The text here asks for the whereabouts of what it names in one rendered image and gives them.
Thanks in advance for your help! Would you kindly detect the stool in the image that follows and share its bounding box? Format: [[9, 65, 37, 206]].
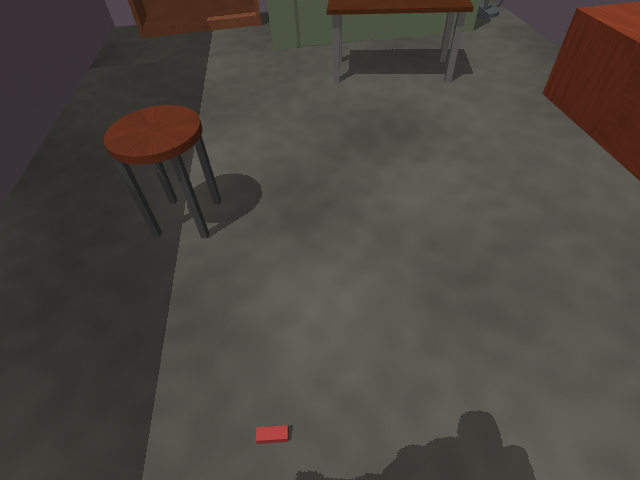
[[103, 105, 221, 238]]

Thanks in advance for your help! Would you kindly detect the coffee table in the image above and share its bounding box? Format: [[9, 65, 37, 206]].
[[327, 0, 474, 82]]

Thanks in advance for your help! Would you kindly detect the bookshelf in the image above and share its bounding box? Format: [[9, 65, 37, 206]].
[[128, 0, 262, 39]]

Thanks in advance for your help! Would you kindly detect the floor lamp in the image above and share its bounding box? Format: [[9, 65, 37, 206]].
[[477, 0, 500, 18]]

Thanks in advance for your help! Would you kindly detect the small box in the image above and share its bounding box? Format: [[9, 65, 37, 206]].
[[256, 425, 289, 444]]

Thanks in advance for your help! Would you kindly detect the sofa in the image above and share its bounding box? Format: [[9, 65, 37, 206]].
[[267, 0, 480, 50]]

